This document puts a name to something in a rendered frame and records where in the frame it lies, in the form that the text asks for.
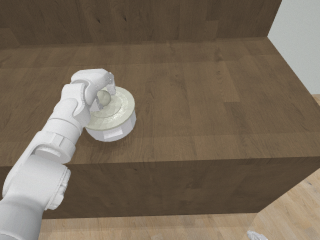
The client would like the right robot hand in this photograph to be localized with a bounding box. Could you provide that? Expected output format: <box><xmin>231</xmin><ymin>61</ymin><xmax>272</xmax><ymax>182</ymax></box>
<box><xmin>247</xmin><ymin>230</ymin><xmax>268</xmax><ymax>240</ymax></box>

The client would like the robot left upper arm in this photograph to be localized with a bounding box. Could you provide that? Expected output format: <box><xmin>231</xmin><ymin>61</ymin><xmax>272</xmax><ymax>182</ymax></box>
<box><xmin>0</xmin><ymin>154</ymin><xmax>71</xmax><ymax>240</ymax></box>

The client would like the knob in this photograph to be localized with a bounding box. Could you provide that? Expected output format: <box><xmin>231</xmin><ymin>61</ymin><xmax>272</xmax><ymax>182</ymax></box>
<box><xmin>97</xmin><ymin>90</ymin><xmax>111</xmax><ymax>107</ymax></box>

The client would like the lid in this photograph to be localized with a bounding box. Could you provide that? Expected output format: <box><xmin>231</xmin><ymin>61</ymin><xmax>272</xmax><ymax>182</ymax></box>
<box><xmin>85</xmin><ymin>86</ymin><xmax>135</xmax><ymax>131</ymax></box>

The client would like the left robot forearm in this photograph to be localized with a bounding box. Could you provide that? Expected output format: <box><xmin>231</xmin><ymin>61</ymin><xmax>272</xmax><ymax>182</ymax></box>
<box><xmin>2</xmin><ymin>77</ymin><xmax>98</xmax><ymax>198</ymax></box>

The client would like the left robot hand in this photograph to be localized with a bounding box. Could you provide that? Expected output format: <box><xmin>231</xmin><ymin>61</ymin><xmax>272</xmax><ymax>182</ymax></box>
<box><xmin>71</xmin><ymin>68</ymin><xmax>116</xmax><ymax>112</ymax></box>

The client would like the table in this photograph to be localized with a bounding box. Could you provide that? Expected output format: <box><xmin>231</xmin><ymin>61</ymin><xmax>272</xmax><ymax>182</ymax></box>
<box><xmin>0</xmin><ymin>0</ymin><xmax>320</xmax><ymax>220</ymax></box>

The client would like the pot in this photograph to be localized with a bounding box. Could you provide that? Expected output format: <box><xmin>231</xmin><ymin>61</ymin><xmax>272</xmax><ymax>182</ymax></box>
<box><xmin>86</xmin><ymin>111</ymin><xmax>136</xmax><ymax>142</ymax></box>

